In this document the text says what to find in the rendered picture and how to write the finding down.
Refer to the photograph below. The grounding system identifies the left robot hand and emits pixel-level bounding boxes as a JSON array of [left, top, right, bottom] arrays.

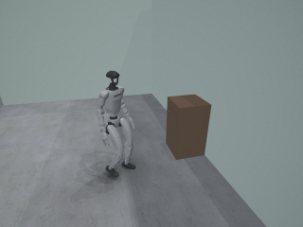
[[126, 117, 134, 129]]

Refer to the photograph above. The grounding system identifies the left robot thigh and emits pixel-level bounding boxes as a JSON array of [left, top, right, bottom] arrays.
[[118, 117, 133, 148]]

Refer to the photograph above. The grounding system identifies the right robot hand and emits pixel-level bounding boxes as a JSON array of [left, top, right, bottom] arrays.
[[100, 131, 111, 147]]

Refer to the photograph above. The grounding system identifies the left robot shin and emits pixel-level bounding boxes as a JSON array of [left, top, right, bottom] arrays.
[[124, 145, 134, 165]]

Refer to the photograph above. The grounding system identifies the cabinet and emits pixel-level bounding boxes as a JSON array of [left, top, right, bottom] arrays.
[[166, 95, 212, 160]]

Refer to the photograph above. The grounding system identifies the robot left forearm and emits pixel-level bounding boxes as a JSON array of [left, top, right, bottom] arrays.
[[120, 103, 130, 118]]

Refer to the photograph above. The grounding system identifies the right robot upper arm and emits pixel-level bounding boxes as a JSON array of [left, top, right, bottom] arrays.
[[98, 90, 110, 114]]

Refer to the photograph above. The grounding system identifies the left robot upper arm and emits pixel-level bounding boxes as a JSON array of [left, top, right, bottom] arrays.
[[117, 86, 125, 105]]

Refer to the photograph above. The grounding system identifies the robot right forearm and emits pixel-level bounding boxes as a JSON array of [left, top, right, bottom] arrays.
[[97, 109, 106, 132]]

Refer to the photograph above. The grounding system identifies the drawer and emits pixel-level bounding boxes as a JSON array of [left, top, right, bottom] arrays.
[[168, 102, 179, 122]]

